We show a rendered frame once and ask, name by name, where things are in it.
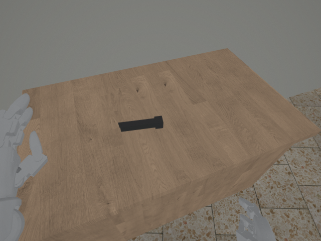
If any counter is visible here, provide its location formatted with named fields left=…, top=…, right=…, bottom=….
left=16, top=48, right=321, bottom=241

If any tap lever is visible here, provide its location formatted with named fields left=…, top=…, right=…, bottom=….
left=118, top=116, right=164, bottom=132

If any left robot forearm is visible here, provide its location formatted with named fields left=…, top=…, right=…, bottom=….
left=0, top=197, right=25, bottom=241

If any left robot hand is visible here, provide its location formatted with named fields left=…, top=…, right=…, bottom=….
left=0, top=93, right=48, bottom=198

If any right robot hand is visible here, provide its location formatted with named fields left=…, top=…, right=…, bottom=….
left=236, top=197, right=276, bottom=241

